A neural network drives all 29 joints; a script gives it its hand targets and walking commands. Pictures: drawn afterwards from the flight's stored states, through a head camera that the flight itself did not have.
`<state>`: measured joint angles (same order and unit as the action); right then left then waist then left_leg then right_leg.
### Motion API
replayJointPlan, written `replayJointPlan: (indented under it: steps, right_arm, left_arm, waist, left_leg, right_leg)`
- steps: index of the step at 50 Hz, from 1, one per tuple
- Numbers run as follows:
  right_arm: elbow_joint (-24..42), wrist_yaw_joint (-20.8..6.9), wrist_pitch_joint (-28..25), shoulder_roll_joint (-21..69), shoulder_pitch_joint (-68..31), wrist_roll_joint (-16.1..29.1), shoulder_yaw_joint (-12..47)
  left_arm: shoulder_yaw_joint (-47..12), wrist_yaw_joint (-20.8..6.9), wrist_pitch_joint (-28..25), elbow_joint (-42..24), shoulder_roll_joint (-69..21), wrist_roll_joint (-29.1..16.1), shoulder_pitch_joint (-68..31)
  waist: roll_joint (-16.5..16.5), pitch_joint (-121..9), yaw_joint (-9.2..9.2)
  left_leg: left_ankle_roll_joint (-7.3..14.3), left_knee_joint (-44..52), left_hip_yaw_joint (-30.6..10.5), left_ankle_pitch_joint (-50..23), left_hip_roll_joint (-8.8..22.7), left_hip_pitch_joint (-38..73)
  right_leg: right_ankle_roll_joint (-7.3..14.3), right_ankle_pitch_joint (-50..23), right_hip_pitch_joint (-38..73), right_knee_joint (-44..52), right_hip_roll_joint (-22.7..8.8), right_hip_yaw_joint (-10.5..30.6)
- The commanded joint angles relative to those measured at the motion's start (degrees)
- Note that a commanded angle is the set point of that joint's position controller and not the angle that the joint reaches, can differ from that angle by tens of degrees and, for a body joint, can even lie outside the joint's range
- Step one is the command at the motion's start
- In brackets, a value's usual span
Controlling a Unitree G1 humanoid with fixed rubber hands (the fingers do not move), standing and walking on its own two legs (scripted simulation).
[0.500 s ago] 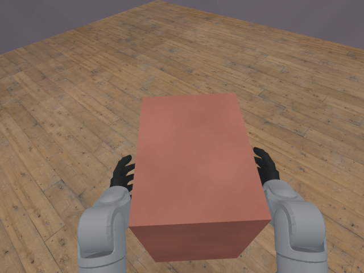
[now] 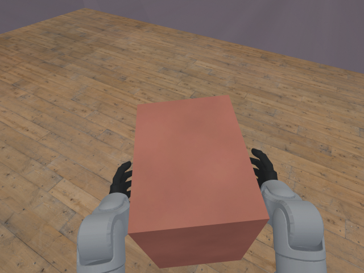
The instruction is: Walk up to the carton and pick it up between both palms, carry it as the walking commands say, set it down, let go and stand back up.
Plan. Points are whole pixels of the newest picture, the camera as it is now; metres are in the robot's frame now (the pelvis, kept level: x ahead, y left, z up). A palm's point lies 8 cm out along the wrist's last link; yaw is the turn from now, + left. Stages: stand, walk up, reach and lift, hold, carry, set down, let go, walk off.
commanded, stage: carry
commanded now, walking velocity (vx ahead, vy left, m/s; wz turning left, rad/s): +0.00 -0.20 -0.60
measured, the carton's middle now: (192, 186) +0.31 +0.01 +0.04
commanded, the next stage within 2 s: none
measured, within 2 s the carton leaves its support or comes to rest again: neither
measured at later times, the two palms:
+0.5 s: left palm (258, 215) +0.23 -0.12 +0.06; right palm out of the picture +0.15 -0.39 +0.08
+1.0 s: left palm out of the picture +0.14 -0.35 +0.07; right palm out of the picture -0.03 -0.58 +0.07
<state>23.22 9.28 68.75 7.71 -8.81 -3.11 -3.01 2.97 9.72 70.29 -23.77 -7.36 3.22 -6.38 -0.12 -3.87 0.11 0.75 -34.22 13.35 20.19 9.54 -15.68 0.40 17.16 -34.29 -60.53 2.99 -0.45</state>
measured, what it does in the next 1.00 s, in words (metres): steps to the right, turning right: right foot, then left foot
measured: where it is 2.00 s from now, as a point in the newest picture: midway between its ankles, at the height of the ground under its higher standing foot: outside the picture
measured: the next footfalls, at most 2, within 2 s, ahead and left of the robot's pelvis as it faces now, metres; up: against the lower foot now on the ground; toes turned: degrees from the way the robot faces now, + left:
right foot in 0.22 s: +0.07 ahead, -0.25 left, +0.00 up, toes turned -13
left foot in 0.50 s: -0.04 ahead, -0.10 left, +0.00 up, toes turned -7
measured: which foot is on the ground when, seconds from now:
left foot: down 0.00-0.22, up 0.24-0.48, down 0.50-0.82, up 0.84-1.00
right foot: up 0.00-0.20, down 0.22-0.52, up 0.54-0.82, down 0.84-1.00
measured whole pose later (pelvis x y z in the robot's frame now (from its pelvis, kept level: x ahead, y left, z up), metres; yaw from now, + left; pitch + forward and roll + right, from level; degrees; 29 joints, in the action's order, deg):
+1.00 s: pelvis -0.16 -0.31 -0.02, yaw -35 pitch +1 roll -1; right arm 26.2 9.3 67.7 7.6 -8.2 -2.9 -3.3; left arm 3.1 9.7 70.9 -25.7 -7.7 3.2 -8.9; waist -1.4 2.7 1.4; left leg -5.7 -55.9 6.9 35.3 7.0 -21.9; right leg 2.5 9.8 -27.3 -36.2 4.4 -0.4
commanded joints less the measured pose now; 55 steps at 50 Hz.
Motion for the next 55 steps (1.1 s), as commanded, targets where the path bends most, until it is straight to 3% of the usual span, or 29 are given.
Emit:
replayJointPlan:
  steps: [1, 3, 8, 9, 10, 11, 12, 15, 17, 21, 22, 24, 25, 26, 27, 30, 34, 36, 38, 40, 41, 42, 43, 45, 49, 52, 53, 54, 55]
  right_arm:
    - [9.05, -7.39, -1.60, 49.87, -21.99, 18.75, 31.24]
    - [8.50, -6.50, -0.99, 47.74, -20.48, 16.90, 28.79]
    - [6.52, -5.22, -1.06, 48.54, -16.52, 15.98, 29.62]
    - [6.89, -5.39, -0.72, 49.90, -17.76, 16.86, 30.64]
    - [7.09, -5.24, -0.93, 48.47, -17.06, 16.12, 30.31]
    - [11.47, -5.22, -1.85, 49.15, -21.98, 16.55, 32.05]
    - [11.07, -5.63, -1.60, 50.90, -23.80, 17.60, 33.84]
    - [9.45, -6.35, -2.07, 52.51, -21.67, 17.52, 35.44]
    - [12.59, -6.93, -2.37, 56.02, -28.11, 20.51, 39.65]
    - [13.17, -6.79, -2.92, 56.29, -27.88, 21.93, 39.77]
    - [12.58, -6.79, -2.52, 55.09, -25.96, 20.81, 38.29]
    - [9.38, -6.87, -2.33, 55.05, -19.29, 19.95, 36.12]
    - [8.66, -7.41, -3.29, 53.43, -22.36, 20.82, 35.39]
    - [6.20, -7.42, -2.67, 53.14, -22.10, 20.99, 33.68]
    - [6.56, -7.63, -2.85, 53.42, -23.29, 20.67, 33.15]
    - [5.68, -8.67, -2.61, 54.83, -24.17, 20.59, 32.49]
    - [9.39, -7.31, -2.30, 48.06, -19.10, 18.48, 30.14]
    - [9.80, -6.24, -1.90, 47.94, -19.35, 17.42, 30.43]
    - [6.77, -5.64, -1.51, 47.95, -14.63, 16.14, 29.79]
    - [6.71, -5.39, -1.30, 49.06, -14.84, 16.25, 29.46]
    - [6.86, -5.43, -1.94, 50.11, -17.60, 17.11, 30.70]
    - [9.63, -6.04, -1.94, 51.40, -20.61, 17.69, 33.16]
    - [11.05, -6.21, -1.62, 50.86, -21.77, 17.24, 33.21]
    - [12.33, -6.61, -2.26, 54.19, -23.43, 18.49, 35.84]
    - [12.94, -7.54, -2.61, 55.80, -28.70, 21.64, 38.58]
    - [8.18, -7.80, -2.66, 53.93, -24.41, 20.99, 35.29]
    - [8.21, -7.58, -3.33, 52.76, -24.61, 19.92, 33.18]
    - [9.77, -7.78, -3.32, 51.27, -27.64, 21.05, 33.28]
    - [5.54, -7.44, -2.25, 52.21, -24.84, 20.49, 32.02]
  left_arm:
    - [-37.03, -5.13, -2.81, -14.27, -48.01, -18.92, -33.64]
    - [-37.58, -4.77, -1.49, -12.63, -48.51, -19.38, -33.47]
    - [-37.17, -5.17, -1.28, -15.15, -46.74, -20.62, -32.43]
    - [-36.16, -5.38, -1.00, -12.31, -49.21, -19.69, -29.48]
    - [-34.86, -5.47, -1.11, -11.11, -48.53, -19.78, -28.03]
    - [-34.83, -5.93, -1.93, -13.80, -48.22, -20.55, -31.18]
    - [-34.38, -5.76, -2.03, -12.50, -49.43, -19.41, -29.10]
    - [-32.80, -6.80, -3.23, -10.00, -50.87, -17.89, -26.29]
    - [-30.17, -7.78, -3.89, -6.94, -52.76, -16.46, -23.49]
    - [-32.06, -7.72, -5.38, -11.85, -52.30, -18.22, -27.45]
    - [-32.15, -7.49, -4.82, -10.10, -52.27, -17.38, -26.49]
    - [-34.97, -7.31, -4.69, -13.48, -52.18, -18.66, -27.47]
    - [-36.34, -7.12, -5.35, -14.83, -51.59, -19.25, -31.67]
    - [-35.59, -6.58, -4.29, -13.49, -50.75, -18.42, -30.64]
    - [-37.02, -6.21, -4.14, -17.00, -49.51, -18.45, -37.17]
    - [-38.36, -6.03, -4.20, -17.25, -50.46, -18.99, -40.85]
    - [-38.10, -4.92, -2.37, -12.88, -49.57, -18.72, -30.58]
    - [-38.43, -5.34, -1.96, -11.79, -50.04, -20.11, -31.39]
    - [-37.36, -5.27, -1.51, -13.12, -47.76, -20.18, -28.91]
    - [-37.67, -5.45, -1.79, -12.93, -50.44, -20.73, -28.70]
    - [-37.69, -5.62, -2.35, -13.82, -50.31, -21.37, -32.62]
    - [-36.44, -5.64, -2.70, -14.20, -50.86, -20.50, -31.43]
    - [-35.52, -6.03, -1.81, -9.97, -51.98, -19.29, -25.94]
    - [-34.73, -7.31, -2.84, -12.01, -53.44, -19.46, -26.87]
    - [-32.62, -7.29, -4.64, -10.72, -52.22, -16.88, -26.29]
    - [-34.76, -6.32, -4.57, -11.72, -51.13, -16.78, -29.93]
    - [-37.15, -6.61, -4.14, -12.70, -52.67, -18.25, -31.64]
    - [-36.06, -6.46, -3.69, -13.83, -49.84, -17.94, -33.27]
    - [-35.18, -5.87, -3.38, -13.48, -47.59, -17.36, -36.12]
  waist:
    - [-10.78, -11.90, -0.19]
    - [-16.61, -13.70, 0.69]
    - [-18.11, -17.92, 0.33]
    - [-11.57, -21.56, -0.82]
    - [0.98, -22.74, -0.57]
    - [16.26, -22.36, 0.18]
    - [20.23, -21.81, -0.64]
    - [15.20, -19.70, -0.21]
    - [16.76, -18.05, 0.06]
    - [16.88, -23.38, 0.91]
    - [19.58, -21.40, 0.64]
    - [11.57, -25.89, 1.64]
    - [-6.99, -26.62, 1.62]
    - [-27.62, -22.31, 0.90]
    - [-26.19, -13.60, 0.79]
    - [-11.19, -7.12, -0.37]
    - [-15.40, -12.17, 0.87]
    - [-14.90, -13.59, 1.71]
    - [-20.49, -16.24, 0.79]
    - [-9.52, -22.73, -1.04]
    - [2.82, -23.22, 0.60]
    - [17.16, -22.85, 0.42]
    - [16.64, -21.17, -0.18]
    - [13.01, -20.24, -0.12]
    - [18.82, -19.62, -0.14]
    - [9.35, -21.78, 1.70]
    - [-9.71, -20.95, 1.63]
    - [-24.44, -17.85, 1.40]
    - [-20.15, -13.28, 1.10]
  left_leg:
    - [0.09, 5.28, -1.22, -48.14, 11.83, 15.19]
    - [0.45, 3.14, -1.77, -51.43, 11.14, 15.36]
    - [-2.93, -3.33, 1.37, -40.58, 14.59, 13.20]
    - [-4.37, -11.68, 1.57, -30.58, 12.31, 9.22]
    - [-4.95, -19.08, 1.75, 0.69, 6.79, -1.24]
    - [-7.05, -25.89, -0.58, 22.14, 0.70, -14.57]
    - [-7.65, -30.36, -5.82, 25.97, -1.21, -17.91]
    - [-6.86, -26.91, -5.18, 14.16, -2.86, -13.99]
    - [-5.68, -24.71, -4.62, 10.03, -4.40, -11.09]
    - [-3.24, -11.75, -3.47, 7.95, -6.43, 2.37]
    - [-2.39, -5.01, -4.24, 9.25, -6.97, 4.90]
    - [-0.29, 11.45, -3.17, 4.26, -5.06, 20.93]
    - [3.68, 22.20, -18.11, 5.70, 7.09, 27.88]
    - [11.60, 21.93, -34.49, -0.12, 26.72, 20.03]
    - [12.77, 19.26, -30.69, -18.02, 29.86, 15.30]
    - [4.51, 12.64, -12.66, -28.41, 17.98, 11.63]
    - [0.09, 2.97, -2.80, -62.12, 11.93, 22.62]
    - [0.21, 0.52, -2.82, -61.14, 13.18, 20.72]
    - [-2.88, -7.90, 0.92, -59.29, 11.99, 17.46]
    - [-4.86, -21.39, 0.46, -37.70, 7.42, 8.57]
    - [-6.59, -27.12, -1.11, 8.09, 2.21, -8.08]
    - [-7.53, -33.75, -3.47, 25.78, -1.82, -18.29]
    - [-6.81, -35.81, -7.48, 26.76, -1.35, -17.32]
    - [-6.93, -28.46, -5.97, 18.52, -3.12, -14.60]
    - [-4.49, -15.58, -5.63, 11.65, -6.20, -2.79]
    - [-0.66, 12.33, -3.19, 3.86, -6.60, 19.31]
    - [2.29, 18.30, -17.67, 3.29, 7.09, 23.79]
    - [9.39, 21.63, -33.62, -3.10, 26.18, 17.66]
    - [11.50, 21.25, -29.02, -8.04, 28.87, 10.85]
  right_leg:
    - [-2.53, 3.77, -4.65, 3.36, -1.42, -5.06]
    - [-2.93, 4.13, -1.36, 8.36, -1.84, -6.90]
    - [-1.57, -1.36, 11.73, 32.30, -2.49, -8.90]
    - [0.43, -6.82, 20.14, 37.55, -1.90, -5.37]
    - [1.66, -27.33, 28.23, 37.98, -7.67, 2.24]
    - [6.18, -46.27, 34.99, 34.26, -17.98, 18.37]
    - [10.04, -52.27, 33.06, 33.09, -18.71, 23.44]
    - [9.13, -16.49, 24.08, 38.16, -14.29, 13.52]
    - [4.33, -9.30, 22.42, 43.32, -9.89, 12.92]
    - [-0.17, -15.04, 20.60, 47.14, -7.89, 9.55]
    - [1.70, -19.68, 18.80, 46.31, -8.64, 11.91]
    - [-2.05, -25.42, 14.60, 42.79, -3.76, 7.01]
    - [-5.30, -10.69, 3.91, 31.30, 1.10, 4.24]
    - [-6.29, 8.42, -2.36, 5.52, 3.44, 2.76]
    - [-4.72, 12.28, -9.36, -4.85, -2.06, 3.29]
    - [-1.60, 2.16, -9.11, -6.68, -4.64, 1.24]
    - [-3.14, 6.66, -7.51, 6.32, 0.65, -8.71]
    - [-2.45, 7.45, -1.10, 16.42, 0.37, -9.73]
    - [-1.94, 1.58, 8.95, 28.23, 1.32, -12.26]
    - [1.15, -17.55, 25.64, 39.29, 0.75, -7.15]
    - [5.76, -50.40, 37.18, 32.25, -10.74, 7.79]
    - [8.98, -69.11, 39.07, 28.82, -18.89, 18.92]
    - [10.09, -66.35, 33.30, 30.21, -17.88, 18.89]
    - [10.12, -39.04, 29.86, 32.26, -13.89, 12.92]
    - [7.47, -25.15, 19.20, 40.35, -11.11, 16.27]
    - [0.61, -16.22, 8.61, 40.76, -5.38, 10.10]
    - [-1.34, -2.20, 0.98, 26.34, -0.48, 4.83]
    - [-2.97, 10.74, -7.15, 6.12, 3.27, 0.16]
    - [-2.93, 11.99, -6.25, -4.31, -2.20, 1.47]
